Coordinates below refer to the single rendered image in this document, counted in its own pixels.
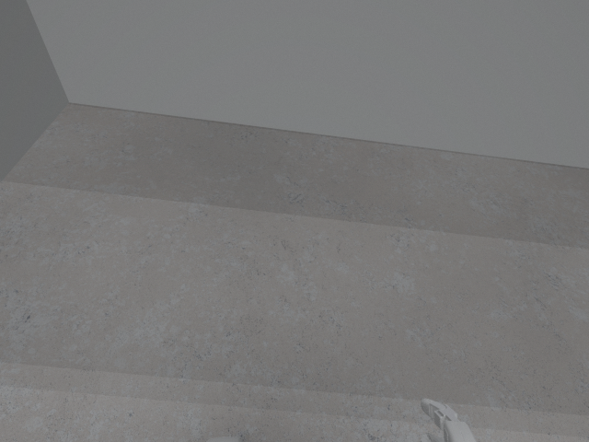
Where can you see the robot right hand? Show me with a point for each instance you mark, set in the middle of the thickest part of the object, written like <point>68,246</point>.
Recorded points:
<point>446,419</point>

